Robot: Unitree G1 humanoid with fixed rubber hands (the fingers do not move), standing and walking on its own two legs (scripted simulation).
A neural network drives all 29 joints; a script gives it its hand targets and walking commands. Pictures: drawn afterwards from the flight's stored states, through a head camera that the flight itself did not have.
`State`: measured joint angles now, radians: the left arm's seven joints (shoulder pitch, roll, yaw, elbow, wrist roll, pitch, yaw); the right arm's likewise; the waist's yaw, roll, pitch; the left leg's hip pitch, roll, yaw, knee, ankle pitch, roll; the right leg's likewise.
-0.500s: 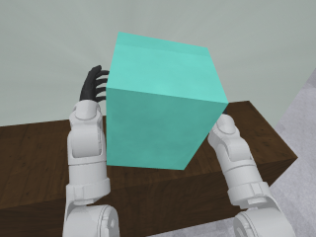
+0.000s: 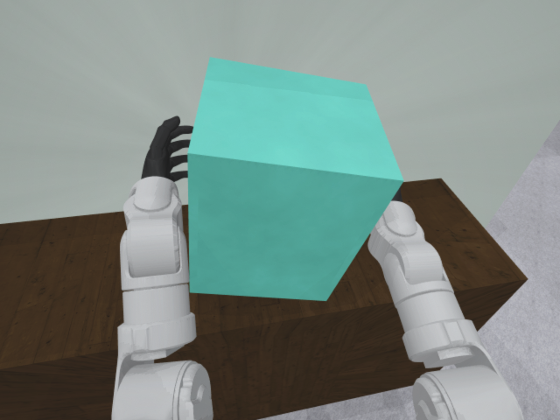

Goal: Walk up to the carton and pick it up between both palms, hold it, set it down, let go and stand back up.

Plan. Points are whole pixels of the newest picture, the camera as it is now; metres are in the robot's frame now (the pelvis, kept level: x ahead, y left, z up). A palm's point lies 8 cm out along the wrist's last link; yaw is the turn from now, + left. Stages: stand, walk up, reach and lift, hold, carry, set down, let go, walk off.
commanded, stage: hold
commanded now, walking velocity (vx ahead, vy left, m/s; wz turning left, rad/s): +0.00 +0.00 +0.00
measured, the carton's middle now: (274, 192) +0.37 +0.01 +0.16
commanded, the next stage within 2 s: none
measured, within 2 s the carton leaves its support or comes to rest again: neither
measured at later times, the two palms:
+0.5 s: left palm (158, 178) +0.35 +0.16 +0.20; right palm (384, 197) +0.35 -0.14 +0.17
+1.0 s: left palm (158, 177) +0.36 +0.16 +0.20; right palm (381, 195) +0.35 -0.14 +0.17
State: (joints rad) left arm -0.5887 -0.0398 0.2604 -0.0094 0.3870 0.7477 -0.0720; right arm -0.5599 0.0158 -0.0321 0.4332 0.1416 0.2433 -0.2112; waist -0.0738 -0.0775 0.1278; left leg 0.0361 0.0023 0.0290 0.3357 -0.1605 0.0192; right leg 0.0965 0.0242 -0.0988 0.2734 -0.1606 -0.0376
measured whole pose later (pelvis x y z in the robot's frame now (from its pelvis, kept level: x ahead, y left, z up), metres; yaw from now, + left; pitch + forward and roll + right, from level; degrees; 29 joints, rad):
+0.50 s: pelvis -0.01 +0.00 +0.00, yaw +0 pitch -12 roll -1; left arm -0.61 -0.03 0.28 0.02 0.39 0.75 -0.08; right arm -0.59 0.02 -0.04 0.46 0.15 0.26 -0.22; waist -0.07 -0.07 0.12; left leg 0.03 0.00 0.03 0.33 -0.15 0.02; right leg 0.09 0.03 -0.10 0.28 -0.15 -0.04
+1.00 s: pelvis +0.00 +0.00 +0.00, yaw +0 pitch -12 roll -1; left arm -0.61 -0.03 0.28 0.02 0.39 0.75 -0.08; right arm -0.59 0.02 -0.04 0.46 0.15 0.24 -0.22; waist -0.07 -0.07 0.12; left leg 0.03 0.01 0.03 0.33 -0.15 0.02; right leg 0.09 0.03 -0.10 0.28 -0.16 -0.04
